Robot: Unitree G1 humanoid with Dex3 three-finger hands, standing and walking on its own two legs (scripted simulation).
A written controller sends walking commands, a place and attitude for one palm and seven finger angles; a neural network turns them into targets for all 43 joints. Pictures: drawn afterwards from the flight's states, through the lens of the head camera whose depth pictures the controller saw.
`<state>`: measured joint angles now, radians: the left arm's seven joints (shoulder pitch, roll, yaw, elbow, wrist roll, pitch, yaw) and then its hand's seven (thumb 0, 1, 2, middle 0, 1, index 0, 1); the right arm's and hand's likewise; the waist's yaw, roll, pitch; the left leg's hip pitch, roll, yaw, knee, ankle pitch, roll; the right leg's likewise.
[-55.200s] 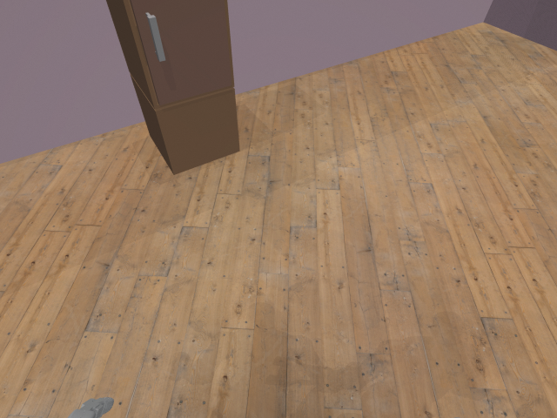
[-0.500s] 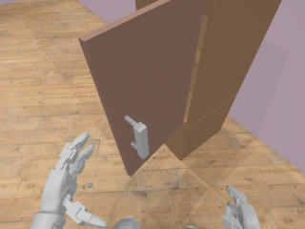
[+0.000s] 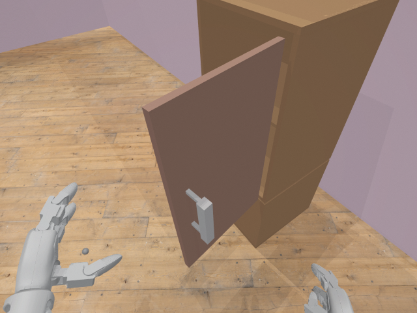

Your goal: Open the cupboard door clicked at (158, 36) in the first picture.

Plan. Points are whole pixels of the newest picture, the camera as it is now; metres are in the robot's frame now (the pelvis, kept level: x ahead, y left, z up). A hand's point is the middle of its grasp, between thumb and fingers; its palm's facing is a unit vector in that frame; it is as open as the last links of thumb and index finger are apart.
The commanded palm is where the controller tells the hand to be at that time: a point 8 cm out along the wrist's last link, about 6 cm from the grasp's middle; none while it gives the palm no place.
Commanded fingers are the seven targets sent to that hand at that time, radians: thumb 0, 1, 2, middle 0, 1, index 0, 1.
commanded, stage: draw the hand back to the body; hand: left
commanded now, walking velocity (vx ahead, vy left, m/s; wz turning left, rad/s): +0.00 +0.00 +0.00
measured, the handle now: (199, 216) +0.34 +0.06 -0.04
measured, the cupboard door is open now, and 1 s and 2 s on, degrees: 100 100 100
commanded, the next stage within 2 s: step back with the hand held close in 0.72 s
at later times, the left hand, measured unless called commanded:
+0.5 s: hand (34, 214) +0.20 +0.26 +0.18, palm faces +0.46 -0.79 -0.41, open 7.8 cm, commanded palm +0.15 +0.30 +0.19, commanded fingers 0.00 0.90 0.90 -0.20 -0.30 -0.20 -0.30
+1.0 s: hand (35, 214) +0.20 +0.26 +0.18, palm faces +0.40 -0.78 -0.47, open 7.4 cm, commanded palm +0.14 +0.30 +0.20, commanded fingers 0.00 0.90 0.90 -0.20 -0.30 -0.20 -0.30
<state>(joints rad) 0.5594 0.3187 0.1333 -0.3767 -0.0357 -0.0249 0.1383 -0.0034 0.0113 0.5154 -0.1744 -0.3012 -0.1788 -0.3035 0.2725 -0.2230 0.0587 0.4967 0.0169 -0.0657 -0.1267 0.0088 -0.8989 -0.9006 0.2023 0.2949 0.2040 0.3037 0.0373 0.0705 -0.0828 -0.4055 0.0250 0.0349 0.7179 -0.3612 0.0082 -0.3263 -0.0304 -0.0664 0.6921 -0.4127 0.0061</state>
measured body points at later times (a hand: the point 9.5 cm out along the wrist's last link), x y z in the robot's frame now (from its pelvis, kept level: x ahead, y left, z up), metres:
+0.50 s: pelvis +0.01 +0.00 +0.02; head -0.01 -0.03 +0.47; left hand +0.17 +0.30 +0.20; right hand +0.20 -0.22 -0.06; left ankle +0.01 +0.11 -0.72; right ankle -0.03 -0.12 -0.72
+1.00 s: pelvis -0.01 +0.00 +0.03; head +0.00 -0.02 +0.48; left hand +0.17 +0.30 +0.21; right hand +0.18 -0.23 -0.06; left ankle +0.01 +0.11 -0.72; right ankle -0.03 -0.12 -0.72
